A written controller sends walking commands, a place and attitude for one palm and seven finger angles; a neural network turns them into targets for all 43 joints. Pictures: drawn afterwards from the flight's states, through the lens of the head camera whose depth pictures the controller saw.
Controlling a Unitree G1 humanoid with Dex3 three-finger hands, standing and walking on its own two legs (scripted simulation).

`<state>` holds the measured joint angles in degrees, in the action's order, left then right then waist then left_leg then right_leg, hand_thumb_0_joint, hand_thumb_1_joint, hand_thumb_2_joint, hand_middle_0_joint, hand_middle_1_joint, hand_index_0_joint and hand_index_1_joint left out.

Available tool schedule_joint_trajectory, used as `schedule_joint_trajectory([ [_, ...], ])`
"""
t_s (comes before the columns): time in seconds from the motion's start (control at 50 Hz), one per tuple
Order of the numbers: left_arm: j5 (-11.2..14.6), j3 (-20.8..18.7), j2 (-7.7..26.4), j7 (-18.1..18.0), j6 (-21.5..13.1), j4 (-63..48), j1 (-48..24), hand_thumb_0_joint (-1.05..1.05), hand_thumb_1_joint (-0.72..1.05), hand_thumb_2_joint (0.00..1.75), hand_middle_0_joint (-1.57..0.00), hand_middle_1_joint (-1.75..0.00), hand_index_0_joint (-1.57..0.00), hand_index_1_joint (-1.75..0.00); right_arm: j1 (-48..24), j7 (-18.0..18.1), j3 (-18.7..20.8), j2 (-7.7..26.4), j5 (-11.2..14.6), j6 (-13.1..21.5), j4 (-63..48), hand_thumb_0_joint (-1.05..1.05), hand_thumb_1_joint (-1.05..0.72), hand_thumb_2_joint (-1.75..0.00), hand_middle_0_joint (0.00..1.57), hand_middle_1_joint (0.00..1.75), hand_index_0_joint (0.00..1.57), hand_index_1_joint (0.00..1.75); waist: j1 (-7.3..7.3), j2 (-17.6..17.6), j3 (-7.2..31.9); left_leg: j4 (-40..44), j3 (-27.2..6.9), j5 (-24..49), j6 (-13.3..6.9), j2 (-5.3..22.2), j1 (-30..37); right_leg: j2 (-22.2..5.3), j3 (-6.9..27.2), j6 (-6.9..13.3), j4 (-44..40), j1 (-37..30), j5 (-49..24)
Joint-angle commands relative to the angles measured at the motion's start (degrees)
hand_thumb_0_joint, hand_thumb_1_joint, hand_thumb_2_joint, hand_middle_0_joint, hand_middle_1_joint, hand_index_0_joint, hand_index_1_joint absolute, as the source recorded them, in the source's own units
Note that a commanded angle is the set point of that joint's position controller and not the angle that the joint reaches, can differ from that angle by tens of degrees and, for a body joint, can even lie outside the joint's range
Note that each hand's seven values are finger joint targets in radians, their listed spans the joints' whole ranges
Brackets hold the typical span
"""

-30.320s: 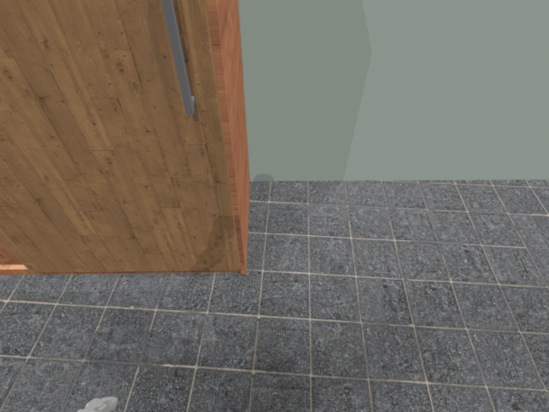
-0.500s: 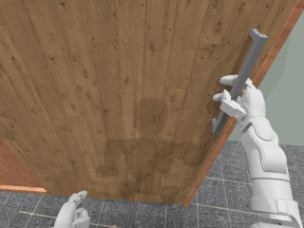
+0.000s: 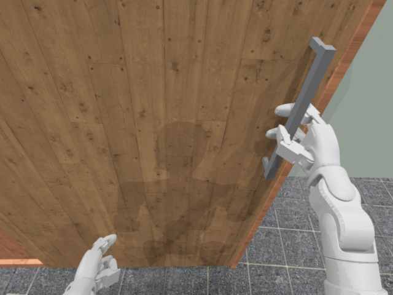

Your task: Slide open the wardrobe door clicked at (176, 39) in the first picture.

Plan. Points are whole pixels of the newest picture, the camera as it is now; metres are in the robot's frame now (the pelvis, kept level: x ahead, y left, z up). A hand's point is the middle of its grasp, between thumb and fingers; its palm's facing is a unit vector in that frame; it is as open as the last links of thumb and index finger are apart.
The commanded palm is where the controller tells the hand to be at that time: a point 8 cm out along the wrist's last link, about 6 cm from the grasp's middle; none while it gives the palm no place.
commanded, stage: tug the door sideways, standing still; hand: right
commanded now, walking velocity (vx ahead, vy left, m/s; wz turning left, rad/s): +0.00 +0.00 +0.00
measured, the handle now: (288, 121) +0.39 -0.14 +0.20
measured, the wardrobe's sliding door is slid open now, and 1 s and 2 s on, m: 0.00 0.07 0.17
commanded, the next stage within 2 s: step sideways, sliding the door along in 0.60 s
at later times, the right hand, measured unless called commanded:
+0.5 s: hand (271, 145) +0.33 -0.10 +0.19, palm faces +0.00 +1.00 -0.06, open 5.7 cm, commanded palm +0.31 -0.10 +0.20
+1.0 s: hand (243, 145) +0.34 -0.06 +0.18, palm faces +0.00 +0.99 -0.11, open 5.7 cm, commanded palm +0.32 -0.09 +0.19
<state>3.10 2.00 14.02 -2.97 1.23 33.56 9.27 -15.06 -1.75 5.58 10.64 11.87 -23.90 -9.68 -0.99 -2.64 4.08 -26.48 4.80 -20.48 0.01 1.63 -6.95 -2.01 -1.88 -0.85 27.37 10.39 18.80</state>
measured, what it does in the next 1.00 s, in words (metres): shifts its weight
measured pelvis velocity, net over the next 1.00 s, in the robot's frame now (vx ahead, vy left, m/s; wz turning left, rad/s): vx -0.05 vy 0.03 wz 0.00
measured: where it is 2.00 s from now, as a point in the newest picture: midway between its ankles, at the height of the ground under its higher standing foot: outside the picture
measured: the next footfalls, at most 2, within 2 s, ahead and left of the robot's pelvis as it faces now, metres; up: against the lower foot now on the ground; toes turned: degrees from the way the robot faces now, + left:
right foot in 1.36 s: +0.02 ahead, -0.04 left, +0.00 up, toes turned -8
left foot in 1.78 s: +0.11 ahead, +0.40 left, +0.00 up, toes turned +2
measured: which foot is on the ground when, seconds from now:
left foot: down 0.00-1.00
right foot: down 0.00-1.00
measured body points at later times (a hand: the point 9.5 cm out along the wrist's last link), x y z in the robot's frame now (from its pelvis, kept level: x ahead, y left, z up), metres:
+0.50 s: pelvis -0.02 -0.01 +0.00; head -0.02 +0.01 +0.45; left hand +0.18 +0.18 -0.10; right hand +0.33 -0.16 +0.19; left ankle -0.09 +0.12 -0.73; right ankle -0.05 -0.13 -0.74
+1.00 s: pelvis -0.05 +0.03 -0.02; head -0.01 +0.06 +0.43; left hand +0.11 +0.24 -0.14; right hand +0.33 -0.11 +0.19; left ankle -0.04 +0.11 -0.74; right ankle -0.05 -0.13 -0.74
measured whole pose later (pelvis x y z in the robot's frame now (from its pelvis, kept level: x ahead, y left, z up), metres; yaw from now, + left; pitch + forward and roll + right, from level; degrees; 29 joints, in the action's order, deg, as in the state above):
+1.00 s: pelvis -0.05 +0.03 -0.02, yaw +0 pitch -1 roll +0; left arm 1.6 1.1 10.0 -3.0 3.9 35.0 8.4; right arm -29.7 6.5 -2.0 10.4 7.3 0.1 7.3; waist -1.4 -4.2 -7.4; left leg -36.6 3.6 -19.7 -1.8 -2.4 -16.9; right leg -5.2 0.0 -2.8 38.9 16.6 20.7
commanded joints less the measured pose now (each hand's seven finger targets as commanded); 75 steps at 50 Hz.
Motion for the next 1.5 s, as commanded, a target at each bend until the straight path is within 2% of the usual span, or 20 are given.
schedule_joint_trajectory([
  [0.0,-0.3,-2.0,5.3,0.0,-2.8,-9.0,-7.1,0.0,0.9,0.9,-0.2,-0.3,-0.2,-0.3,-22.8,-0.6,-3.5,1.6,-0.2,4.4,-13.4,0.0,-0.9,-0.9,0.45,1.4,0.45,1.4,2.14,1.4,16.6,-1.5,-0.1,43.1,-0.7,-1.4,0.3,1.5,1.2,3.3,3.2,-13.1,-41.7],
  [0.38,-0.6,-2.0,3.2,1.6,-2.4,-8.8,-8.3,0.0,0.9,0.9,-0.2,-0.3,-0.2,-0.3,-35.5,0.7,-19.7,-12.4,-3.3,9.5,-9.5,0.0,-0.9,-0.9,0.45,1.4,0.45,1.4,4.05,1.2,17.7,-2.9,0.5,33.0,-1.6,-1.7,-4.6,0.5,5.5,3.0,3.8,-15.3,-39.2],
  [0.68,-0.6,-2.1,3.1,3.0,-0.9,-6.8,-7.2,0.0,0.9,0.9,-0.2,-0.3,-0.2,-0.3,-43.1,5.1,-21.6,-15.9,-4.7,9.7,2.0,0.0,-0.9,-0.9,0.45,1.4,0.45,1.4,4.76,4.1,15.3,-2.8,0.8,26.2,-2.0,-2.4,-6.9,0.4,6.1,2.1,2.9,-12.3,-30.8],
  [0.7,-1.9,-1.8,5.2,0.7,-0.4,-7.1,-6.5,0.0,0.9,0.9,-0.2,-0.3,-0.2,-0.3,-47.7,7.1,-3.4,9.0,-5.9,19.2,-3.3,0.0,-0.9,-0.9,0.45,1.4,0.45,1.4,2.12,4.0,9.9,-1.1,-2.4,20.4,0.0,-0.3,-6.1,-2.9,6.7,4.7,0.9,-5.9,-22.5],
  [0.72,-2.4,-1.6,3.4,0.3,0.1,-5.8,-6.9,0.0,0.9,0.9,-0.2,-0.3,-0.2,-0.3,-41.3,6.7,-10.1,-0.1,-6.7,22.3,2.5,0.0,-0.9,-0.9,0.45,1.4,0.45,1.4,2.52,5.4,8.5,-2.0,-2.0,18.7,0.1,-0.3,-6.2,-2.8,7.0,5.2,0.3,-5.3,-16.7],
  [0.76,-2.3,-1.9,3.4,-0.3,0.2,-6.7,-7.4,0.0,0.9,0.9,-0.2,-0.3,-0.2,-0.3,-40.5,6.2,-12.9,-3.8,-6.0,25.5,2.9,0.0,-0.9,-0.9,0.45,1.4,0.45,1.4,3.09,-1.2,9.5,-8.4,-0.6,13.3,-0.1,-1.8,-10.9,-6.6,11.4,7.0,-1.6,-7.4,-11.7],
  [0.82,-2.3,-3.0,3.5,-0.5,0.6,-6.9,-7.3,0.0,0.9,0.9,-0.2,-0.3,-0.2,-0.3,-43.3,6.3,-12.7,-2.8,-5.4,27.4,1.7,0.0,-0.9,-0.9,0.45,1.4,0.45,1.4,4.07,-7.4,11.3,-23.4,-3.6,-9.7,-0.6,-3.1,-22.2,-16.8,23.4,13.0,-4.4,-15.0,-17.6],
  [0.86,-2.0,-3.3,3.4,-0.5,0.7,-7.1,-7.6,0.0,0.9,0.9,-0.2,-0.3,-0.2,-0.3,-44.4,6.6,-10.9,-0.4,-5.1,28.2,0.7,0.0,-0.9,-0.9,0.45,1.4,0.45,1.4,3.69,-6.5,11.6,-23.3,-5.0,-12.5,-1.1,-1.8,-23.4,-18.9,23.6,14.1,-2.2,-15.9,-21.7],
  [0.96,-0.9,-3.8,3.0,-0.5,0.0,-7.2,-7.7,0.0,0.9,0.9,-0.2,-0.3,-0.2,-0.3,-43.4,6.2,-7.3,3.1,-6.4,30.8,1.4,0.0,-0.9,-0.9,0.45,1.4,0.45,1.4,1.9,0.3,13.8,2.5,-3.2,8.3,-2.4,-1.9,6.1,-9.9,4.0,5.6,14.9,2.3,-18.0],
  [1.0,-0.5,-4.0,0.9,-0.8,-0.4,-7.9,-10.1,0.0,0.9,0.9,-0.2,-0.3,-0.2,-0.3,-42.2,6.5,-4.1,6.2,-7.1,31.2,2.8,0.0,-0.9,-0.9,0.45,1.4,0.45,1.4,0.83,22.8,10.5,10.3,-24.6,19.4,-8.4,12.1,12.6,1.9,-1.9,1.6,35.7,21.3,12.5],
  [1.04,-0.7,-5.7,2.6,-0.2,-1.4,-5.7,-9.7,0.0,0.9,0.9,-0.2,-0.3,-0.2,-0.3,-45.4,6.1,-3.9,6.2,-8.1,32.7,2.8,0.0,-0.9,-0.9,0.45,1.4,0.45,1.4,0.08,19.2,5.2,11.6,-29.9,12.8,-9.6,15.4,6.0,0.3,5.6,0.8,46.8,22.5,10.6],
  [1.08,-1.4,-4.3,0.9,-0.2,-1.6,-4.0,-8.2,0.0,0.9,0.9,-0.2,-0.3,-0.2,-0.3,-44.2,6.3,-6.7,2.5,-8.3,35.1,2.2,0.0,-0.9,-0.9,0.45,1.4,0.45,1.4,1.16,6.6,6.2,5.7,-21.7,25.1,-13.5,13.2,10.5,-1.3,4.5,0.2,44.2,23.8,6.6],
  [1.22,-2.0,-4.5,1.4,-0.2,-0.5,-7.0,-7.7,0.0,0.9,0.9,-0.2,-0.3,-0.2,-0.3,-40.4,6.5,-8.9,2.2,-9.1,38.4,-1.6,0.0,-0.9,-0.9,0.45,1.4,0.45,1.4,-1.05,10.2,11.7,2.5,-16.3,44.6,-11.0,10.3,16.3,0.2,-4.2,0.6,20.0,16.0,5.2],
  [1.28,-1.5,-4.4,1.4,-0.2,-0.8,-7.7,-5.9,0.0,0.9,0.9,-0.2,-0.3,-0.2,-0.3,-39.8,5.9,-13.0,-0.5,-9.1,38.6,-4.1,0.0,-0.9,-0.9,0.45,1.4,0.45,1.4,1.49,7.7,14.5,-5.4,-12.2,50.1,-8.2,7.9,10.8,-0.4,-5.4,1.8,1.5,1.8,-4.1],
  [1.3,-1.5,-5.0,2.5,-0.3,-0.8,-7.3,-4.3,0.0,0.9,0.9,-0.2,-0.3,-0.2,-0.3,-40.0,5.7,-12.9,0.3,-8.9,38.7,-5.0,0.0,-0.9,-0.9,0.45,1.4,0.45,1.4,3.72,4.5,16.3,-14.5,-8.6,44.7,-5.2,5.6,-2.1,-3.1,-3.1,3.2,-6.4,-14.8,-14.9],
  [1.32,-2.1,-6.4,5.0,-0.2,-1.3,-7.8,-4.9,0.0,0.9,0.9,-0.2,-0.3,-0.2,-0.3,-40.0,5.3,-13.5,-0.5,-8.3,39.1,-6.5,0.0,-0.9,-0.9,0.45,1.4,0.45,1.4,4.42,-5.5,16.0,-27.9,-4.6,20.6,-1.2,-0.3,-21.2,-17.3,13.5,8.7,-8.0,-29.1,-28.9],
  [1.34,-2.0,-6.5,5.0,0.9,-1.7,-8.2,-5.9,0.0,0.9,0.9,-0.2,-0.3,-0.2,-0.3,-41.0,5.3,-14.9,-2.8,-7.4,39.3,-8.4,0.0,-0.9,-0.9,0.45,1.4,0.45,1.4,3.38,-13.2,17.4,-41.5,-8.5,-9.0,-0.4,-3.8,-32.7,-31.8,32.7,15.6,-4.0,-35.4,-46.1],
  [1.36,-1.4,-5.4,5.2,2.1,-1.1,-9.2,-7.8,0.0,0.9,0.9,-0.2,-0.3,-0.2,-0.3,-39.0,5.4,-14.0,-2.5,-7.1,38.5,-5.6,0.0,-0.9,-0.9,0.45,1.4,0.45,1.4,3.12,-9.3,15.9,-51.4,-14.6,-10.2,-1.6,-2.9,-34.5,-34.3,34.7,18.8,-2.7,-34.2,-47.1],
  [1.4,-1.7,-5.2,4.3,2.6,-0.7,-7.6,-10.0,0.0,0.9,0.9,-0.2,-0.3,-0.2,-0.3,-43.5,5.3,-8.6,4.3,-7.6,38.1,-13.4,0.0,-0.9,-0.9,0.45,1.4,0.45,1.4,2.46,-0.4,12.0,-54.1,-15.9,-7.2,-1.7,1.1,-37.6,-32.7,26.8,17.5,-2.4,-25.5,-39.5],
  [1.48,-0.8,-6.0,4.8,2.9,-0.7,-7.2,-7.5,0.0,0.9,0.9,-0.2,-0.3,-0.2,-0.3,-41.0,4.1,-16.7,-5.6,-8.0,34.8,-8.7,0.0,-0.9,-0.9,0.45,1.4,0.45,1.4,2.31,-2.4,8.1,-48.8,-7.4,1.4,0.7,1.7,-32.7,-23.6,7.6,11.1,-5.3,-14.7,-27.3],
])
